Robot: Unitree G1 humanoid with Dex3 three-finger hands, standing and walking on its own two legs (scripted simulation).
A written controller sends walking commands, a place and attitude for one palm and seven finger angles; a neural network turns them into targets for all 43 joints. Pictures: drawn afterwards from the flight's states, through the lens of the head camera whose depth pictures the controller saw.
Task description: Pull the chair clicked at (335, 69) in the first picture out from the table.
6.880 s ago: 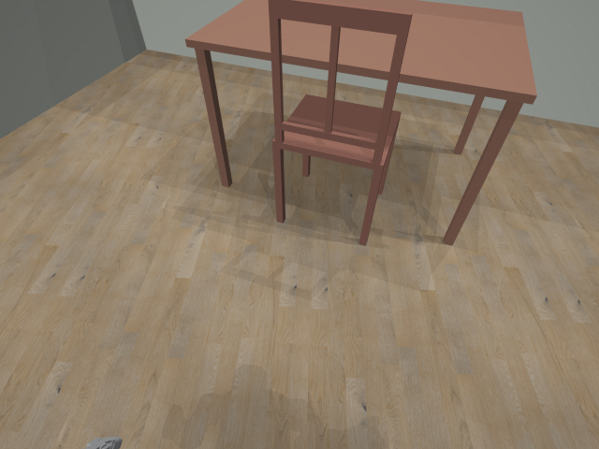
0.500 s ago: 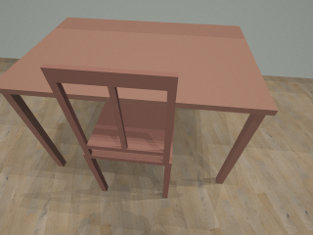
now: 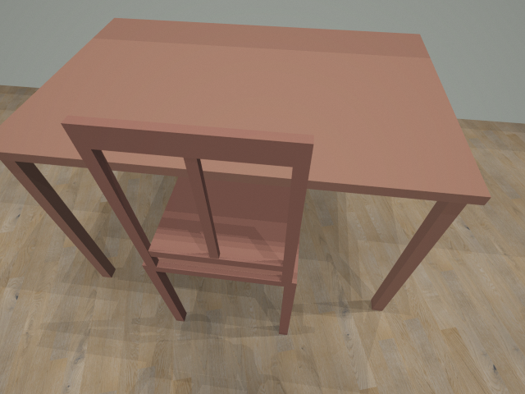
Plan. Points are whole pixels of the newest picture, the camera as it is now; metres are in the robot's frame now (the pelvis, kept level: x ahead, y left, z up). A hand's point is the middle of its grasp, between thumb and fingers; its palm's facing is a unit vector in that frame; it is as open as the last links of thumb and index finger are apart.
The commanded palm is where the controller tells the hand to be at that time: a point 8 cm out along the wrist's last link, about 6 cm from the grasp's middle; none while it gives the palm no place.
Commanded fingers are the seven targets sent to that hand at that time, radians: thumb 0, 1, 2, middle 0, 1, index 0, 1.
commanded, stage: come to a stop and stand still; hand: left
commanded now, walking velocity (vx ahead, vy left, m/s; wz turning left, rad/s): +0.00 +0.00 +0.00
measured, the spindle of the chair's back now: (205, 214) +0.46 +0.16 -0.07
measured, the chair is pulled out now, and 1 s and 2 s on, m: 0.00 0.00 0.00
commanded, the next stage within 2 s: look again from close up in 0.70 s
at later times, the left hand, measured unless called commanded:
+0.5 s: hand out of the picture -0.05 +0.20 -0.18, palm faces -0.01 -0.98 -0.19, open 7.3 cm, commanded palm none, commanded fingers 0.00 0.90 0.90 -0.20 -0.30 -0.20 -0.30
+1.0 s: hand out of the picture -0.08 +0.18 -0.18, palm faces +0.01 -0.99 -0.16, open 7.3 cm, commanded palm none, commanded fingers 0.00 0.90 0.90 -0.20 -0.30 -0.20 -0.30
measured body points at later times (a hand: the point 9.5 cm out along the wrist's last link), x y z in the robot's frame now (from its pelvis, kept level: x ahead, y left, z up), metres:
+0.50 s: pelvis -0.06 +0.03 +0.00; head -0.07 +0.04 +0.45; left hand -0.05 +0.25 -0.16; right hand -0.01 -0.21 -0.15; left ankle -0.06 +0.11 -0.74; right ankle -0.05 -0.12 -0.74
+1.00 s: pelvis -0.06 +0.02 +0.00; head -0.06 +0.03 +0.45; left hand -0.08 +0.23 -0.16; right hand -0.07 -0.19 -0.16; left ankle -0.05 +0.11 -0.74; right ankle -0.05 -0.12 -0.74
